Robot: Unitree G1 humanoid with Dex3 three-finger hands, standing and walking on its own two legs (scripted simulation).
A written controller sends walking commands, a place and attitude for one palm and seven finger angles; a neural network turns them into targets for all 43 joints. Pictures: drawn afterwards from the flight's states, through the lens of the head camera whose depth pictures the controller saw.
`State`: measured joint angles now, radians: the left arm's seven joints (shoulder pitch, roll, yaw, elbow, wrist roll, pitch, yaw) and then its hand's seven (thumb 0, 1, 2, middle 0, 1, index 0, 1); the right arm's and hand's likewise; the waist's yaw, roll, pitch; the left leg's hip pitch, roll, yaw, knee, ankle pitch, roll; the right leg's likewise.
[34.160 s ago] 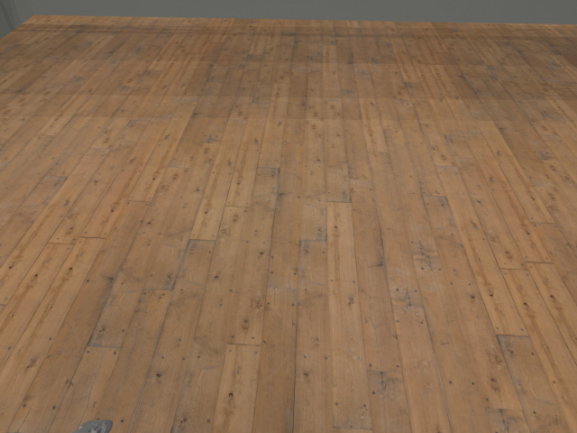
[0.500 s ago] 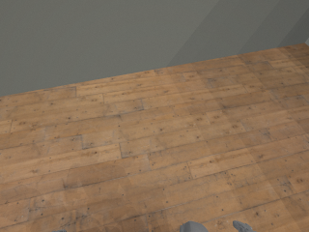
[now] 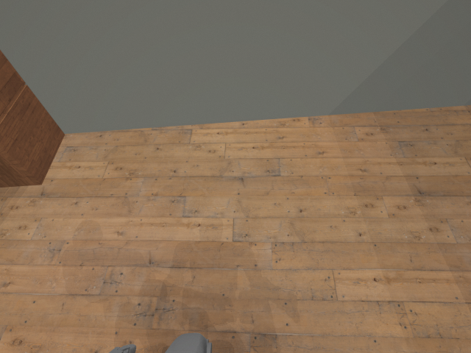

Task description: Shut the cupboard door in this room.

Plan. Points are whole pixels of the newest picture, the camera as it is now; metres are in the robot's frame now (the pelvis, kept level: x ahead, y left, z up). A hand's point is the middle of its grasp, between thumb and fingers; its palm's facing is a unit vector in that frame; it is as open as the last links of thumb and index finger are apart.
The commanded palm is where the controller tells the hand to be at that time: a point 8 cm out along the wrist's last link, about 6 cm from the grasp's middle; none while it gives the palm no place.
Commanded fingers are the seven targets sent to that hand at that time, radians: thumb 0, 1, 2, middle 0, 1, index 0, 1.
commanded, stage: walk to a spot facing it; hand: left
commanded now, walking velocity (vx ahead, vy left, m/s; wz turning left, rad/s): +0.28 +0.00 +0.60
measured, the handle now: out of the picture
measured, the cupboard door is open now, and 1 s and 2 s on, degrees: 79 79 79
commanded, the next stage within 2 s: turn to face it in 1.86 s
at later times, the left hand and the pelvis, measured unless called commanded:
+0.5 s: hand out of the picture +0.10 +0.29 -0.16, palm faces +0.30 -0.93 -0.22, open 7.4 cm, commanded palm none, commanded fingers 0.00 0.90 0.90 -0.20 -0.30 -0.20 -0.30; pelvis +0.11 +0.07 +0.00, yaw +16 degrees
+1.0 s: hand (126, 305) +0.23 +0.26 -0.17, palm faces +0.50 -0.84 -0.22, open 7.3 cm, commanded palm none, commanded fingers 0.00 0.90 0.90 -0.20 -0.30 -0.20 -0.30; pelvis +0.31 +0.09 +0.00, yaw +29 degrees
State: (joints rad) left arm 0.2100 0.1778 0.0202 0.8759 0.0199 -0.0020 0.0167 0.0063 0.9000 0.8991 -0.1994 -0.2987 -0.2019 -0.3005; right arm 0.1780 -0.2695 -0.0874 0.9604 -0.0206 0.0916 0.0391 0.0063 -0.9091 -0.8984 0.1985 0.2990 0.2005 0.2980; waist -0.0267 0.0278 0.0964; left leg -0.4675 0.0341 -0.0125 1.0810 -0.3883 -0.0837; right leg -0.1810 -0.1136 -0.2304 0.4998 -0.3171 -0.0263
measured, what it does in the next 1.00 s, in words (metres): walks ahead, turning left: left foot, then right foot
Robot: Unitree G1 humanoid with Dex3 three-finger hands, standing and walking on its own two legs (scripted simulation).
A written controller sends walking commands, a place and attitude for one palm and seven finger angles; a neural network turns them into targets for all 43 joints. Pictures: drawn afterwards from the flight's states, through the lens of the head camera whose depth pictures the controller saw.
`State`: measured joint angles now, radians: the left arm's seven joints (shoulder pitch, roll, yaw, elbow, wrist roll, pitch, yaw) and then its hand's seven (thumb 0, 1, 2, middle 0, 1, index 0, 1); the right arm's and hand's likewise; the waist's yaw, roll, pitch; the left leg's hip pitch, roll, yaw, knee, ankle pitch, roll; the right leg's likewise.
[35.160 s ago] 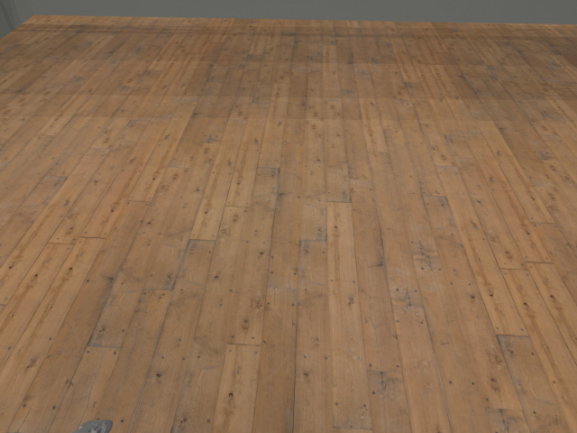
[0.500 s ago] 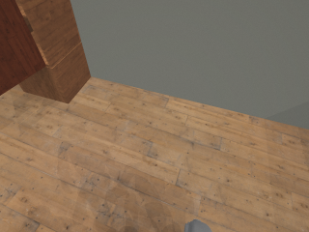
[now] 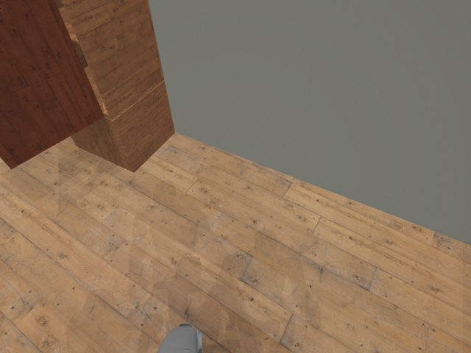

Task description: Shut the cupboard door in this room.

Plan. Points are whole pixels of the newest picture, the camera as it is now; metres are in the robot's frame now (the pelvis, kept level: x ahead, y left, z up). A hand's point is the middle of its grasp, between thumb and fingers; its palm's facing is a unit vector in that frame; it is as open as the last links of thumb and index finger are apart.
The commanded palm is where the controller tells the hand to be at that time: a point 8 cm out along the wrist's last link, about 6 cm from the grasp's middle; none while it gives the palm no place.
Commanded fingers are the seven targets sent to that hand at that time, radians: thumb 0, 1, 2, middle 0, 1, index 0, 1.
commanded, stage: walk to a spot facing it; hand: left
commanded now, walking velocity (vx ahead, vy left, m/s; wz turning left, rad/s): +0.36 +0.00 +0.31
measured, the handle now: out of the picture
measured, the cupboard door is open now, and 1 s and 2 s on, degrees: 79 79 79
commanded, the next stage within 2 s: turn to face it in 0.86 s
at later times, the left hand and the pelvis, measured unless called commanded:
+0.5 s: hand (126, 290) +0.26 +0.26 -0.17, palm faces +0.11 -0.98 -0.16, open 7.4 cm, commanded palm none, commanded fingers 0.00 0.90 0.90 -0.20 -0.30 -0.20 -0.30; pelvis +0.21 +0.07 +0.00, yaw +4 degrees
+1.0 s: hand (164, 213) +0.47 +0.22 -0.17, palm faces +0.18 -0.95 -0.24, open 7.1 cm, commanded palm none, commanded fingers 0.00 0.90 0.90 -0.20 -0.30 -0.20 -0.30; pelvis +0.44 +0.02 +0.00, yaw +10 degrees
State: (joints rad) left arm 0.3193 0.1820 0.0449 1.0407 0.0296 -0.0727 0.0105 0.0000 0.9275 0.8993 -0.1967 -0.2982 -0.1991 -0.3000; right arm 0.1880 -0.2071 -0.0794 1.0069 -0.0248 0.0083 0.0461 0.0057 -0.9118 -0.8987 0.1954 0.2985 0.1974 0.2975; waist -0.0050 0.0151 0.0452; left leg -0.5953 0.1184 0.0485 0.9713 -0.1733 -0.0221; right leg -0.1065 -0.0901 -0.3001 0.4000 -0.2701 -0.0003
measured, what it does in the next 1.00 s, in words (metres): walks ahead: left foot, then right foot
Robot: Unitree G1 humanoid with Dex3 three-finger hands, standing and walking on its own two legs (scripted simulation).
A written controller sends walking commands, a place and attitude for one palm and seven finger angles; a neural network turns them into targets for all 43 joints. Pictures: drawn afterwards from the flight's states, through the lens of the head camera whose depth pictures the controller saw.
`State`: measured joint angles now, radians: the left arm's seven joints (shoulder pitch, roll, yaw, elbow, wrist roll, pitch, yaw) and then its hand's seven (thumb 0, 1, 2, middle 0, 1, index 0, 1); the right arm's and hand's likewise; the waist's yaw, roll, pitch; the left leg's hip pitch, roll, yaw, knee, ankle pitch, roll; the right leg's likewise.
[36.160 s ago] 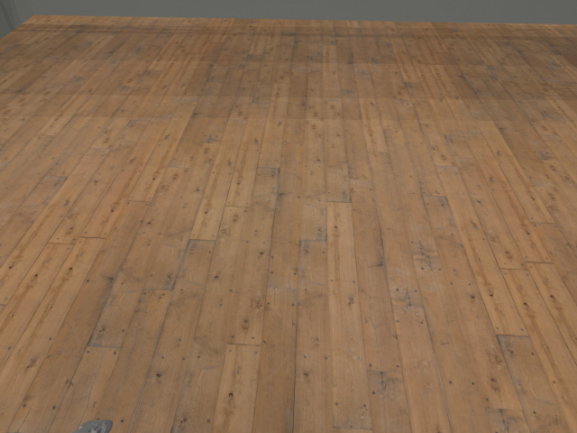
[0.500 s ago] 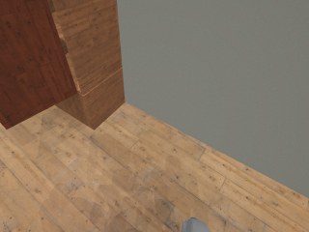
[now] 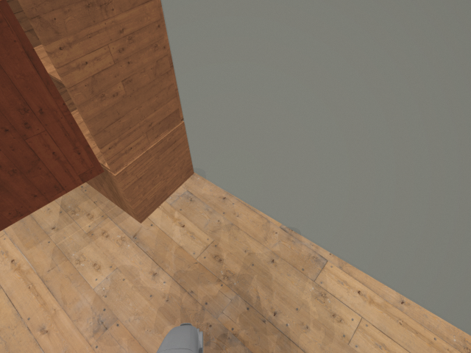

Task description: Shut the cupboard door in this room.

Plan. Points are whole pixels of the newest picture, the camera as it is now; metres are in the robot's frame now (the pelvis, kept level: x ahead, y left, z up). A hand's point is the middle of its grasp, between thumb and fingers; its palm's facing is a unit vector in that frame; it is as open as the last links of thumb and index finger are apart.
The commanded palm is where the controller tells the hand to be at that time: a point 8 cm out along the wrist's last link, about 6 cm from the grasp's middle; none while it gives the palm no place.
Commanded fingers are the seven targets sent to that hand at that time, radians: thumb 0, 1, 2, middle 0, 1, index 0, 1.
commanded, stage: turn to face it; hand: left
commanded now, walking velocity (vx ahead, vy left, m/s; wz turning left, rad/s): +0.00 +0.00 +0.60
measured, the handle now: out of the picture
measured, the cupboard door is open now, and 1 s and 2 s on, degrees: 79 79 79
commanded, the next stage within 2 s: take the last steps up to it in 1.12 s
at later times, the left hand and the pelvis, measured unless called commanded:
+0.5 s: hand out of the picture +0.14 +0.28 -0.17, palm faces +0.28 -0.93 -0.24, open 7.4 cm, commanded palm none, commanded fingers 0.00 0.90 0.90 -0.20 -0.30 -0.20 -0.30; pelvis +0.10 +0.05 +0.00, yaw +14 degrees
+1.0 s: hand out of the picture +0.11 +0.19 -0.15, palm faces +0.50 -0.82 -0.27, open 7.4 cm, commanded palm none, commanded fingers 0.00 0.90 0.90 -0.20 -0.30 -0.20 -0.30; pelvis +0.13 -0.02 +0.00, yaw +32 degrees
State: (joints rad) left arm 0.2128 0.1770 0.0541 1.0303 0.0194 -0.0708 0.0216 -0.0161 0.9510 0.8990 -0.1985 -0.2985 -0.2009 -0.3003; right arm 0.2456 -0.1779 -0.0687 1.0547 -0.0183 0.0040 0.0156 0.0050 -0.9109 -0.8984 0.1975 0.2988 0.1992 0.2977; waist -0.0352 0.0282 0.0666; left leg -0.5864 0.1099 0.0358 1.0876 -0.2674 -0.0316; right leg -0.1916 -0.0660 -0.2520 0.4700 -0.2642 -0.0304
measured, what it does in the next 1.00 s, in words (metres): walks ahead, turning left: left foot, then right foot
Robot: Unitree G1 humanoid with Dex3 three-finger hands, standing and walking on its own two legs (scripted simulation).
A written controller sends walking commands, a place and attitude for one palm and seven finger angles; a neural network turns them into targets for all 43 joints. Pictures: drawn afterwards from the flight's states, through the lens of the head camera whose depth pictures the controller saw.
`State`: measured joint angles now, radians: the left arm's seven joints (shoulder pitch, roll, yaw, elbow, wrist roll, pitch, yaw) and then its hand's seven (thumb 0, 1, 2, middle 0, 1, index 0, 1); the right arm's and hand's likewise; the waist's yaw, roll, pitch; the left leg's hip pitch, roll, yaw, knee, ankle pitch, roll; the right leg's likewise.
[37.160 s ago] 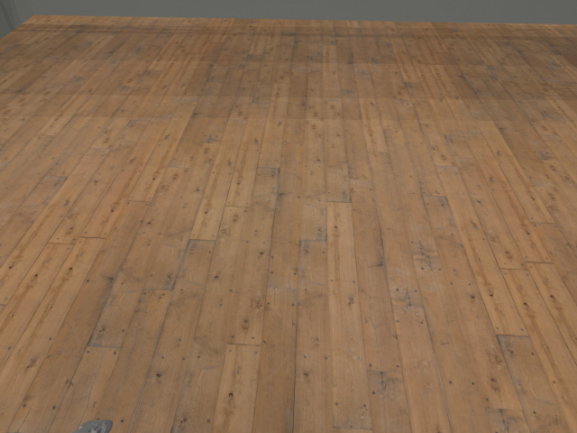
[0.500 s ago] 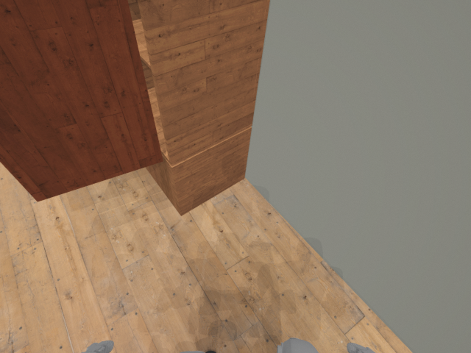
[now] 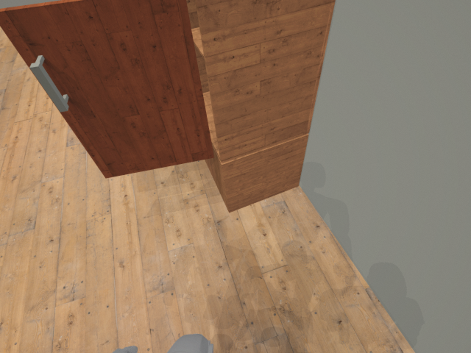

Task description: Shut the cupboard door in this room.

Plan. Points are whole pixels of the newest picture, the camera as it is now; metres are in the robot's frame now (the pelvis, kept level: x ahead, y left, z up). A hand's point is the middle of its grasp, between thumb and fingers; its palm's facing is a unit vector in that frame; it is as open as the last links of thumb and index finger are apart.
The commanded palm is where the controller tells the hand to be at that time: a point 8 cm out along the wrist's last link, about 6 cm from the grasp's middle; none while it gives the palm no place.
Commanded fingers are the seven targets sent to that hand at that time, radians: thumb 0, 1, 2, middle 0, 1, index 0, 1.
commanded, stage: turn to face it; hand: left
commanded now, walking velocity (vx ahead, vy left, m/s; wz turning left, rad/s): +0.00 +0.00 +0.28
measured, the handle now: (52, 84) +0.72 +0.49 +0.06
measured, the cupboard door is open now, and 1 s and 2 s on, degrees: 79 79 79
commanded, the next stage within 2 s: take the last steps up to it in 0.12 s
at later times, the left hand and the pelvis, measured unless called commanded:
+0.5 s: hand out of the picture +0.00 +0.25 -0.17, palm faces +0.20 -0.95 -0.24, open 7.4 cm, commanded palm none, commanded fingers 0.00 0.90 0.90 -0.20 -0.30 -0.20 -0.30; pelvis +0.01 +0.04 +0.00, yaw +9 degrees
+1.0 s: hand out of the picture +0.03 +0.22 -0.17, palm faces +0.33 -0.93 -0.18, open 7.4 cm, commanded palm none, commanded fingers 0.00 0.90 0.90 -0.20 -0.30 -0.20 -0.30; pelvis +0.14 +0.08 +0.00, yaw +14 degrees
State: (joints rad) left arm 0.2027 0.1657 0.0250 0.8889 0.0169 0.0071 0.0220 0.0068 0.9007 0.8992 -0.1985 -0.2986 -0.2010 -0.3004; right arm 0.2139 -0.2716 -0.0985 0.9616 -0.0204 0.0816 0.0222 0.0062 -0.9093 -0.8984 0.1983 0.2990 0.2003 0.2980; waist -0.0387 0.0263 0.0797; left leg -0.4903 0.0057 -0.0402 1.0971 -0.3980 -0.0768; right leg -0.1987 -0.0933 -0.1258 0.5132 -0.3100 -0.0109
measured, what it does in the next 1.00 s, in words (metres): walks ahead: left foot, then right foot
